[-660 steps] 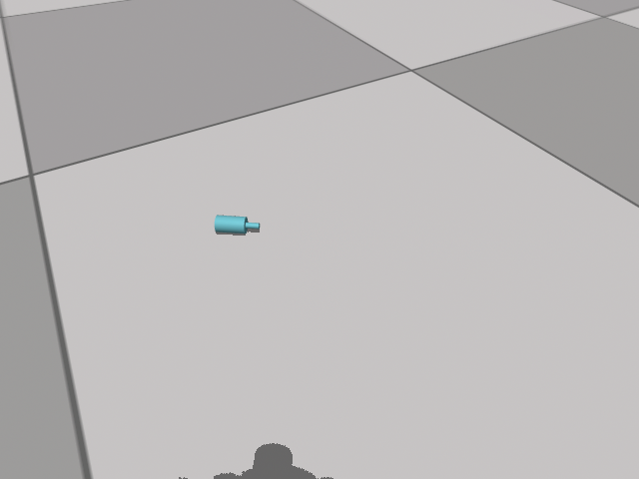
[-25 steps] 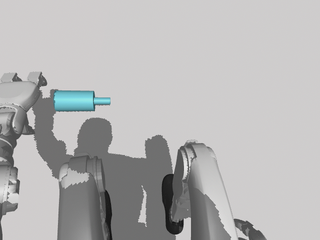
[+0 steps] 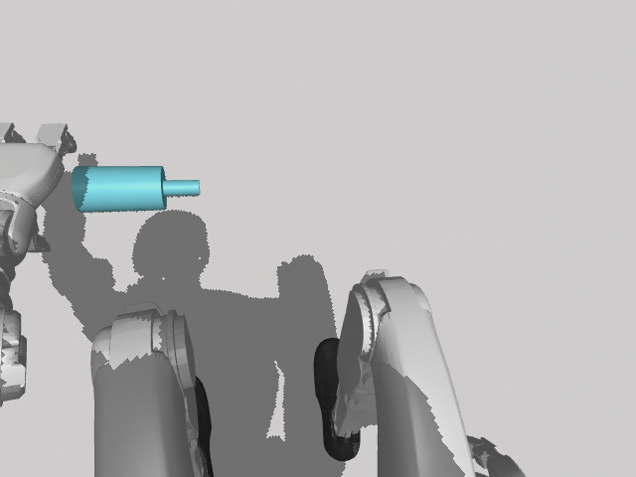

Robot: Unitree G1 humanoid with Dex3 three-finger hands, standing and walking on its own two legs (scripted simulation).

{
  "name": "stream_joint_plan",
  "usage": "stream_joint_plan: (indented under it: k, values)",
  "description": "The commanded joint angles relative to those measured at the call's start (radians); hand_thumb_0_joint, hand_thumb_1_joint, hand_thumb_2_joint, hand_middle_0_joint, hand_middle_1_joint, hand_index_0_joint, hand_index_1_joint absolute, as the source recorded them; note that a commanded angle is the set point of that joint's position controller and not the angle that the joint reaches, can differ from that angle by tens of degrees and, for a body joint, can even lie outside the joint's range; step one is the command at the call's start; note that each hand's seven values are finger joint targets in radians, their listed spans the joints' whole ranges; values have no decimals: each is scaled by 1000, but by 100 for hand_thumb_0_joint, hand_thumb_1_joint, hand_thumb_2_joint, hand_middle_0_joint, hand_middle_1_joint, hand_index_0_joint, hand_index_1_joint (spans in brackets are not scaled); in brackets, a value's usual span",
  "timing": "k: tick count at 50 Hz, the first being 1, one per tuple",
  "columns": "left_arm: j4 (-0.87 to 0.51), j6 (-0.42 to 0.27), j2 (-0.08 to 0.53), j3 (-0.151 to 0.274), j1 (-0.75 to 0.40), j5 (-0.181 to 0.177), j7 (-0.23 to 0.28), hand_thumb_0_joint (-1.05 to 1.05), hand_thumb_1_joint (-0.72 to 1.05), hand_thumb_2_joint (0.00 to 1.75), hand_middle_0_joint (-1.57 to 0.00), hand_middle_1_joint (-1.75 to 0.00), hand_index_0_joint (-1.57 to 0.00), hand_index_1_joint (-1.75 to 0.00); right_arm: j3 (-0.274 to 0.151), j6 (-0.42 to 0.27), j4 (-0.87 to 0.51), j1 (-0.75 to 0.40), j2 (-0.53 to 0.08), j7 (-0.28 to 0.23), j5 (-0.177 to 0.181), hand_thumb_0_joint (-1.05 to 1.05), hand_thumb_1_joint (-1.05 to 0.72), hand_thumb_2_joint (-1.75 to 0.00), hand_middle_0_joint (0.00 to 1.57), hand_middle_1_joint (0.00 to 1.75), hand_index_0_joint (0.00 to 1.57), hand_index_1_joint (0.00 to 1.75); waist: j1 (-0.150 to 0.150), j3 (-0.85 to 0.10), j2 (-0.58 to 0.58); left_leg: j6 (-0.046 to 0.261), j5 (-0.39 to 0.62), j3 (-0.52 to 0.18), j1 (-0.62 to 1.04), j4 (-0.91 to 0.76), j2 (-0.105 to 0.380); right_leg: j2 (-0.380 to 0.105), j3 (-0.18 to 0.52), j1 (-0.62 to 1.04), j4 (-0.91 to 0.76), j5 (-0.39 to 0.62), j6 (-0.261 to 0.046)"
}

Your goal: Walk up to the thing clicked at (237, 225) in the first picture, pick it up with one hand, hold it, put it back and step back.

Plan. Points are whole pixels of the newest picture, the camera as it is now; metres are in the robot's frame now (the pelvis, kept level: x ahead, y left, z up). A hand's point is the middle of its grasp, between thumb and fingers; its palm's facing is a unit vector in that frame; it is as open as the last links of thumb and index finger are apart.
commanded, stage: rise first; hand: left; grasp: from above
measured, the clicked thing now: (141, 188) +0.52 +0.19 -0.31
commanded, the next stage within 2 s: approach in 1.92 s
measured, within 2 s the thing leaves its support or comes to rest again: neither
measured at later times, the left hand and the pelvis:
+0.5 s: hand (49, 199) +0.47 +0.28 -0.19, palm faces -0.47 -0.01 -0.88, open 14.1 cm; pelvis +0.00 +0.00 -0.01, yaw -1 degrees
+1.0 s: hand (64, 191) +0.48 +0.27 -0.19, palm faces -0.46 -0.01 -0.89, open 14.2 cm; pelvis +0.00 +0.00 -0.02, yaw -1 degrees
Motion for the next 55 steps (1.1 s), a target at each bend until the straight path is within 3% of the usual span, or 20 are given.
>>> stream_joint_plan:
  k: [1, 4, 7, 13, 16, 18, 19, 21, 22, 29, 38, 40, 44, 48, 52, 55]
  values:
    - [-136, 10, 250, 45, -297, -25, 37, 0, -51, 97, -8, -101, -9, -100, -81, -7, -8, 238, -250, -13, -7, 0, -91, -90, 20, 30, 20, 30, -11, -698, 265, 12, 218, 56, 533, -248, -47, 51, -63, 343, -220, 199, -48]
    - [-147, 13, 259, 46, -304, -26, 36, 0, -53, 99, -6, -102, -7, -101, -79, -7, -4, 239, -252, -13, -2, 0, -91, -90, 20, 30, 20, 30, -4, -711, 290, 6, 235, 48, 548, -253, -45, 51, -64, 330, -206, 210, -52]
    - [-128, 18, 242, 36, -303, -27, 39, 0, -53, 98, -6, -103, -8, -101, -75, -9, -10, 243, -253, -9, -2, 0, -91, -90, 20, 30, 20, 30, -22, -689, 279, 8, 235, 46, 529, -242, -46, 51, -68, 330, -202, 217, -51]
    - [-131, 26, 249, 43, -310, -34, 38, 0, -53, 99, -6, -102, -7, -101, -72, -15, -9, 250, -261, -5, -1, 0, -91, -90, 20, 30, 20, 30, -26, -682, 293, 5, 234, 42, 535, -241, -44, 50, -70, 313, -195, 216, -51]
    - [-132, 22, 239, 24, -318, -28, 33, 0, -53, 99, -6, -103, -8, -102, -66, -13, -10, 247, -258, -3, -2, 0, -91, -91, 20, 30, 20, 30, -33, -693, 293, 7, 227, 45, 522, -233, -45, 55, -74, 327, -197, 214, -51]
    - [-108, 21, 258, 45, -292, -28, 38, 0, -53, 99, -6, -102, -7, -101, -65, -13, -11, 253, -262, -1, -1, 0, -91, -90, 20, 30, 20, 30, -26, -670, 297, 6, 229, 41, 514, -238, -47, 50, -75, 316, -188, 209, -49]
    - [-98, 24, 234, 34, -281, -29, 36, 0, -53, 99, -6, -102, -7, -101, -61, -14, -13, 252, -260, 0, -5, 0, -91, -90, 20, 30, 20, 30, -33, -657, 288, 6, 224, 41, 517, -239, -47, 51, -77, 309, -191, 205, -49]
    - [-116, 18, 246, 36, -320, -24, 42, 0, -61, 108, -7, -96, -4, -100, -62, -13, -9, 253, -269, 0, -4, 0, -91, -91, 20, 30, 20, 30, -39, -678, 316, 1, 243, 32, 543, -237, -44, 51, -82, 289, -177, 218, -48]
    - [-135, 17, 245, 30, -342, -30, 42, 0, -56, 101, -6, -102, -6, -102, -64, -17, -9, 252, -262, 1, -3, 0, -91, -91, 20, 30, 20, 30, -43, -690, 323, 4, 242, 42, 541, -226, -45, 54, -77, 312, -184, 226, -50]
    - [-105, 27, 251, 31, -347, -26, 56, 0, -56, 102, -7, -101, -6, -102, -58, -24, -6, 251, -263, 0, -6, 0, -91, -91, 20, 30, 20, 30, -49, -674, 291, 12, 197, 52, 486, -215, -47, 58, -77, 321, -194, 194, -50]
    - [-64, 47, 214, 5, -370, -25, 50, 0, -56, 103, -7, -100, -6, -101, -45, -29, -2, 256, -269, 4, -7, 0, -91, -90, 20, 30, 20, 30, -69, -646, 310, 7, 213, 40, 498, -215, -45, 56, -86, 286, -179, 209, -48]
    - [-63, 46, 254, 13, -372, -22, 47, 0, -56, 103, -7, -100, -7, -101, -43, -29, -8, 244, -267, 2, -1, 0, -91, -91, 20, 30, 20, 30, -57, -656, 315, 9, 193, 48, 470, -209, -47, 59, -81, 299, -179, 194, -53]
    - [-47, 42, 226, 2, -378, -18, 42, 0, -56, 102, -7, -101, -6, -101, -36, -28, -11, 252, -267, 3, -8, 0, -91, -90, 20, 30, 20, 30, -78, -640, 311, 8, 191, 42, 473, -209, -47, 58, -90, 289, -177, 190, -49]
    - [-73, 39, 255, 15, -375, -17, 46, 0, -57, 103, -7, -101, -6, -102, -32, -28, -10, 261, -267, 4, -7, 0, -91, -90, 20, 30, 20, 30, -61, -683, 311, 8, 225, 51, 469, -199, -50, 61, -86, 336, -175, 218, -50]
    - [-37, 45, 235, 3, -402, -16, 53, 0, -56, 103, -7, -101, -6, -101, -27, -29, -8, 261, -267, 5, -8, 0, -91, -90, 20, 30, 20, 30, -84, -635, 298, 8, 191, 48, 447, -199, -49, 64, -90, 295, -175, 192, -53]
    - [-51, 46, 256, 11, -393, -11, 57, 0, -56, 103, -7, -101, -6, -102, -24, -34, -8, 261, -271, 5, -10, 0, -91, -90, 20, 30, 20, 30, -73, -636, 325, 8, 196, 50, 457, -196, -48, 60, -89, 291, -168, 196, -52]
